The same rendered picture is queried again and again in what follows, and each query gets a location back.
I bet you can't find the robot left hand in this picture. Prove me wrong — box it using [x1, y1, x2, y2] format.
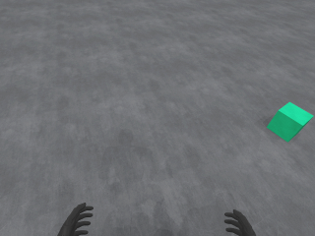
[57, 203, 94, 236]

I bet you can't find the carton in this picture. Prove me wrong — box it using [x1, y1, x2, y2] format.
[267, 102, 313, 142]

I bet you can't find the robot right hand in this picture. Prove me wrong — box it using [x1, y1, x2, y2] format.
[224, 209, 256, 236]

